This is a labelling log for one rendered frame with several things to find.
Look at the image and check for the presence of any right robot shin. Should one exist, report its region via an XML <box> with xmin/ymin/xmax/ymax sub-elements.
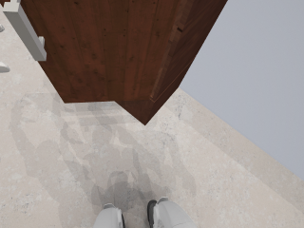
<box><xmin>153</xmin><ymin>197</ymin><xmax>169</xmax><ymax>228</ymax></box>

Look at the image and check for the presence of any cupboard door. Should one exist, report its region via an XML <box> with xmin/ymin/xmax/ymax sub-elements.
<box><xmin>0</xmin><ymin>0</ymin><xmax>181</xmax><ymax>104</ymax></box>

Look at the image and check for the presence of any robot right foot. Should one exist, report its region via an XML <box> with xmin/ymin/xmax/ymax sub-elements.
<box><xmin>147</xmin><ymin>199</ymin><xmax>157</xmax><ymax>228</ymax></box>

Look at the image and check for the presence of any handle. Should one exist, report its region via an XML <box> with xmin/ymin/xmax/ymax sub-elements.
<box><xmin>3</xmin><ymin>0</ymin><xmax>47</xmax><ymax>62</ymax></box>

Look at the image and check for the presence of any robot left hand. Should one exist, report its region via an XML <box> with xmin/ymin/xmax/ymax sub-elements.
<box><xmin>0</xmin><ymin>24</ymin><xmax>10</xmax><ymax>73</ymax></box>

